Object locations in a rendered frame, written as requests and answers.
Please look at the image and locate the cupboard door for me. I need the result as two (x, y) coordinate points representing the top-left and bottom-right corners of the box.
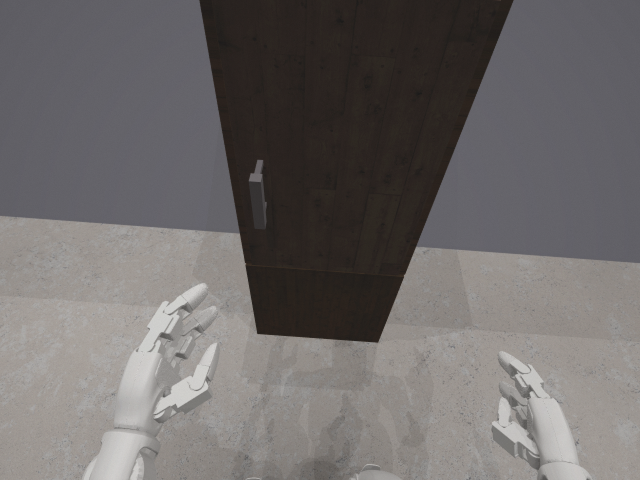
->
(212, 0), (501, 276)

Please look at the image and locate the robot right hand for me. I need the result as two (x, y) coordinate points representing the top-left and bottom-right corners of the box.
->
(492, 351), (580, 472)

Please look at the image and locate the robot left hand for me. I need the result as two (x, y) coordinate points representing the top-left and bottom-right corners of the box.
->
(113, 283), (220, 437)

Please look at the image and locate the right robot shin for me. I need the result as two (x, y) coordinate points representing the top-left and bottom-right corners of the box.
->
(360, 464), (381, 473)

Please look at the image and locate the robot left forearm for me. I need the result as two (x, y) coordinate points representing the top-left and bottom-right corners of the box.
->
(82, 428), (161, 480)

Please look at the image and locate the handle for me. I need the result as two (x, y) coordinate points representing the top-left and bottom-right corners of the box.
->
(249, 160), (267, 229)

